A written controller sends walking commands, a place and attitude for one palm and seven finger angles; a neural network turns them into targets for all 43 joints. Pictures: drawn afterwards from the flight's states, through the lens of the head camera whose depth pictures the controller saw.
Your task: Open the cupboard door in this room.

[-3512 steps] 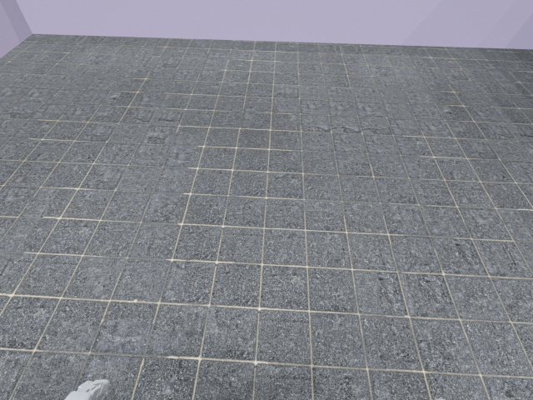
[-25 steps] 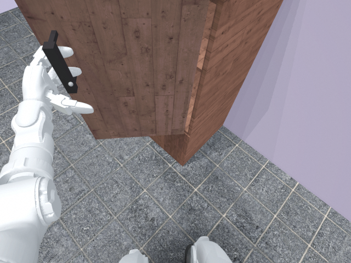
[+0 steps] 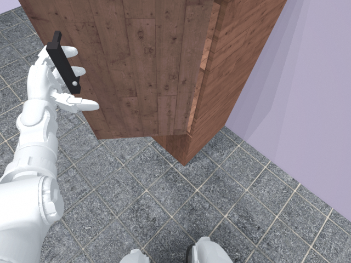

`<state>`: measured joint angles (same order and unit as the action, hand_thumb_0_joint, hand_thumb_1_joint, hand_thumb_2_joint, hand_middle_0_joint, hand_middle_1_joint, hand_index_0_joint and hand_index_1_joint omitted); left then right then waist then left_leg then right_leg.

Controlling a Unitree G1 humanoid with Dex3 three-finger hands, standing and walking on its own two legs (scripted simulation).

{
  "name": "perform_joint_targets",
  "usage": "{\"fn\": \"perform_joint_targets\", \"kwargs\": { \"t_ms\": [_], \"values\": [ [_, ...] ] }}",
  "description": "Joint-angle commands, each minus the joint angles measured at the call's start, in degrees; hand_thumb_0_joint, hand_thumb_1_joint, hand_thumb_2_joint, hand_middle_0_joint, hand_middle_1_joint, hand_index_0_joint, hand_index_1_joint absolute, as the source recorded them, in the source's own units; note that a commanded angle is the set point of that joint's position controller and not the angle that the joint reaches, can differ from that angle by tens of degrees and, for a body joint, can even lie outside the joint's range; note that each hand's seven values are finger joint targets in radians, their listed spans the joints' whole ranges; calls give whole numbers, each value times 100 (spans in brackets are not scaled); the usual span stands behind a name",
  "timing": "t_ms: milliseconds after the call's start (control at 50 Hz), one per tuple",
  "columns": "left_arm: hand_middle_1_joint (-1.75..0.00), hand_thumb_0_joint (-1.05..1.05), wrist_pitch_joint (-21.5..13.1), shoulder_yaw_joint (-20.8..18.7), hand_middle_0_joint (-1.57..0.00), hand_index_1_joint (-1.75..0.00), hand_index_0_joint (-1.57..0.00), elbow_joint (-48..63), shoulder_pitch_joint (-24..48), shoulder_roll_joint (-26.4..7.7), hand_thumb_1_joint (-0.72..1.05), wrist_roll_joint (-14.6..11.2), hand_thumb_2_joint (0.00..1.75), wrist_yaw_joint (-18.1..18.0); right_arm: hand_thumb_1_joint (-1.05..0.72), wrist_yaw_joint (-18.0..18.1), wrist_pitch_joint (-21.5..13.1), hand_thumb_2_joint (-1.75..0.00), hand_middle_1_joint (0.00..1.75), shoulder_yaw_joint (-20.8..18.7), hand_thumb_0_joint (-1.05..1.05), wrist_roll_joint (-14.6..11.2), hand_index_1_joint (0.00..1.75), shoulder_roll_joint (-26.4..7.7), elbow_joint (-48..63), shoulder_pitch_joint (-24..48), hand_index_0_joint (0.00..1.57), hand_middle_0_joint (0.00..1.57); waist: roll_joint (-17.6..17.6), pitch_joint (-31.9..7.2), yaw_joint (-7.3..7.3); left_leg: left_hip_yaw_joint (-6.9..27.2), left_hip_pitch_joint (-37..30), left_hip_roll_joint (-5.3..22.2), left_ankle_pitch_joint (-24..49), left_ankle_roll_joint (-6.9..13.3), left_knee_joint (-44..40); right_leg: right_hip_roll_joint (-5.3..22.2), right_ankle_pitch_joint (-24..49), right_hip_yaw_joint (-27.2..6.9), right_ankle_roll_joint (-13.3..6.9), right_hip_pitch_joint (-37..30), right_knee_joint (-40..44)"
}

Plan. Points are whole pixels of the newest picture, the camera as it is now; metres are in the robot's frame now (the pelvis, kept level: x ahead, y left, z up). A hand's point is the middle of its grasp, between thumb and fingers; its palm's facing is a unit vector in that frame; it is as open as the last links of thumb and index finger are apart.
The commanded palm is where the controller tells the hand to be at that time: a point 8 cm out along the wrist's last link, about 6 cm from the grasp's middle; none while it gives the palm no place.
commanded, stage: close the thumb around the handle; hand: left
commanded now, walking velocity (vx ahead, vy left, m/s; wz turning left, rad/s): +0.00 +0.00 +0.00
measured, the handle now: (67, 64) +0.55 +0.23 +0.09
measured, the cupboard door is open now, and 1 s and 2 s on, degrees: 49 55 97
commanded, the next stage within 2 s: pull the door open along its arc in 0.56 s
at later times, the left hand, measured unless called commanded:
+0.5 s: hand (75, 81) +0.49 +0.20 +0.09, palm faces +0.04 -1.00 -0.01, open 5.7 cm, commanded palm +0.47 +0.23 +0.09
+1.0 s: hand (75, 93) +0.46 +0.20 +0.09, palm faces -0.01 -1.00 +0.00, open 5.7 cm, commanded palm +0.40 +0.24 +0.09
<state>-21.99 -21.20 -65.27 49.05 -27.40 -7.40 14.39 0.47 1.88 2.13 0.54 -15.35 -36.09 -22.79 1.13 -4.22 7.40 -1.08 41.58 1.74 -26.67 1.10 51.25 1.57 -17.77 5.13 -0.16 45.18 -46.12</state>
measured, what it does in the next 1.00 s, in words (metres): stands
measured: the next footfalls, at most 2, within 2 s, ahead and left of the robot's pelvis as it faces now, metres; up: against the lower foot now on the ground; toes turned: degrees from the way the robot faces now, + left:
none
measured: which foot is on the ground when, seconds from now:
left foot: down 0.00-1.00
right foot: down 0.00-1.00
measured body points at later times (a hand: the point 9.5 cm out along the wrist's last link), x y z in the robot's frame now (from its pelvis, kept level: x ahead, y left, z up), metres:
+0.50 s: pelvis +0.00 +0.00 +0.00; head +0.11 +0.01 +0.43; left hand +0.49 +0.25 +0.09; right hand +0.01 -0.26 -0.12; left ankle -0.03 +0.10 -0.69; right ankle +0.04 -0.12 -0.69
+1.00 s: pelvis +0.01 +0.00 +0.01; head +0.10 +0.00 +0.45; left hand +0.46 +0.25 +0.09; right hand +0.04 -0.26 -0.10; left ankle -0.03 +0.10 -0.69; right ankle +0.04 -0.12 -0.69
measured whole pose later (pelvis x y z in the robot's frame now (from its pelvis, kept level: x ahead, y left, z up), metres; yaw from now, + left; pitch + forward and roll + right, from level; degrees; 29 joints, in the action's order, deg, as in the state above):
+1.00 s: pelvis +0.01 +0.00 +0.01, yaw -2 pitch +16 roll -2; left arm -19.2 -22.5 -50.5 34.4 -23.9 -11.3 17.2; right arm 0.1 3.4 1.2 -0.8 -15.6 -32.3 -23.1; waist 1.6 -6.3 6.3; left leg -3.3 37.4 2.5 -26.6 1.2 47.8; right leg 0.4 -17.3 2.9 0.0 42.4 -43.5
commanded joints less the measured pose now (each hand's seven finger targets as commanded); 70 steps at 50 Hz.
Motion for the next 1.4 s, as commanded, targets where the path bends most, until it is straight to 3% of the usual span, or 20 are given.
{"fn": "perform_joint_targets", "kwargs": {
  "t_ms": [0,120,160,220,340,500,560,640,660,680,720,780,860,1020,1100,1120,1140,1180,1340,1380],
  "values": [
    [-125,0,-360,-88,-33,-125,-33,1136,2740,-1292,-5,20,49,101,-90,118,-110,-90,30,-370,0,16,30,-1016,305,-865,20,20,402,-2459,187,302,-972,-90,2201,-30,-664,-305,1612,-287,-102,-1536,240],
    [-128,0,-357,-110,-36,-128,-36,1247,2510,-1263,28,-40,64,182,-90,104,-97,-90,30,-359,0,13,30,-993,398,-849,20,20,517,-2694,106,277,-1066,-86,2483,-44,-629,-318,1820,-291,-104,-1649,200],
    [-130,0,-346,-184,-36,-130,-36,1170,2560,-1385,40,-42,68,174,-90,123,-87,-90,30,-356,0,5,30,-1011,379,-855,20,20,421,-2542,139,293,-970,-71,2458,-35,-622,-319,1802,-281,-101,-1596,192],
    [-131,0,-329,67,-38,-131,-38,1265,2704,-1116,56,-8,76,163,-90,107,-88,-90,30,-360,0,4,30,-999,392,-832,20,20,658,-2425,198,310,-1088,-73,2336,-60,-665,-315,1589,-252,-104,-1372,219],
    [-135,0,-336,130,-40,-135,-40,1307,2794,-1017,90,4,90,88,-90,96,-91,-90,30,-388,0,28,30,-1013,367,-929,20,20,587,-2611,242,380,-1294,-54,2656,-83,-602,-332,1655,-211,-107,-1266,177],
    [-135,0,-298,239,-40,-135,-40,1179,2782,-906,90,28,90,97,-90,75,-62,-90,30,-374,0,23,30,-986,300,-902,20,20,566,-2398,283,343,-1143,-62,2443,-62,-616,-329,1624,-225,-95,-1267,227],
    [-135,0,-342,28,-40,-135,-40,1241,2852,-1220,90,59,90,71,-90,97,-61,-90,30,-380,0,32,30,-1021,303,-929,20,20,506,-2591,250,358,-1124,-77,2398,-44,-621,-322,1651,-256,-100,-1414,212],
    [-135,0,-330,133,-40,-135,-40,1191,2664,-1020,90,9,90,125,-90,88,-74,-90,30,-368,0,26,30,-985,336,-915,20,20,527,-2527,252,317,-1140,-79,2523,-30,-599,-330,1767,-248,-105,-1424,224],
    [-135,0,-321,-405,-40,-135,-40,1051,2614,-1750,90,52,90,115,-90,118,-45,-90,30,-360,0,25,30,-1065,300,-916,20,20,463,-2475,132,292,-851,-81,2307,-19,-592,-313,1727,-307,-101,-1579,217],
    [-135,0,-297,-452,-40,-135,-40,1017,2285,-1804,90,74,90,147,-90,119,-22,-90,30,-342,0,18,30,-1045,379,-913,20,20,367,-2569,41,260,-709,-117,2287,2,-644,-309,1831,-326,-112,-1858,183],
    [-135,0,-265,-310,-40,-135,-40,1137,1951,-1536,90,13,90,240,-90,117,-19,-90,30,-342,0,-9,30,-1003,516,-816,20,20,240,-2563,-14,187,-602,-125,2213,27,-712,-298,1939,-329,-107,-2073,205],
    [-135,0,-266,-386,-40,-135,-40,1451,1516,-1502,90,-139,90,345,-90,104,-5,-90,30,-353,0,-27,30,-981,623,-722,20,20,557,-2735,-167,133,-815,-109,2522,-6,-709,-297,2116,-338,-123,-2145,194],
    [-135,0,-201,-467,-40,-135,-40,2028,715,-1376,90,-361,90,371,-90,79,3,-90,30,-404,0,-79,30,-959,817,-616,20,20,316,-2878,-335,67,-853,-82,2878,12,-784,-306,2532,-361,-127,-2544,228],
    [-135,0,9,37,-40,-135,-40,3905,-1542,-269,90,-722,90,219,-90,-62,-140,-90,30,-463,0,-207,30,-777,1211,-85,20,20,304,-2518,-678,-49,-1072,-54,3322,-11,-1099,-248,2840,-313,-155,-2936,365],
    [-135,0,103,213,-40,-135,-40,5008,-2770,112,90,-763,90,-57,-90,-126,-291,-90,30,-455,0,-216,30,-693,1340,187,20,20,158,-2206,-773,-17,-1300,-32,3566,-86,-1231,-237,2834,-226,-149,-2958,428],
    [-135,0,128,-418,-40,-135,-40,5614,-2803,266,90,-1034,90,-803,-90,-146,-355,-90,30,-468,0,-212,30,-527,1411,479,20,20,33,-2249,-1180,-5,-1245,-98,3431,-178,-1258,-278,2663,-120,-143,-2970,486],
    [-135,0,181,7,-40,-135,-40,5701,-3206,661,90,-895,90,-1198,-90,-174,-408,-90,30,-434,0,-194,30,-524,1408,586,20,20,-2,-1956,-1048,-10,-1251,-90,3210,-190,-1329,-282,2462,-93,-143,-2944,529],
    [-135,0,281,227,-40,-135,-40,5869,-3619,1046,90,-714,90,-1678,-90,-216,-445,-90,30,-421,0,-174,30,-478,1363,700,20,20,-101,-1573,-962,10,-1261,-82,2907,-241,-1449,-255,2144,-4,-129,-2778,576],
    [-135,0,521,1197,-40,-135,-40,6939,-3807,1957,90,342,90,-3444,-90,-113,-344,-90,30,-355,0,103,30,-221,1313,1184,20,20,-374,-1355,-920,3,-1428,-124,2090,-152,-1563,-104,1642,-142,-148,-3002,812],
    [-135,0,661,1583,-40,-135,-40,7130,-3985,2356,90,585,90,-3812,-90,-99,-288,-90,30,-313,0,161,30,-130,1350,1340,20,20,-211,-1322,-957,-14,-1485,-154,1978,-139,-1594,-65,1520,-163,-154,-3019,853]
  ]
}}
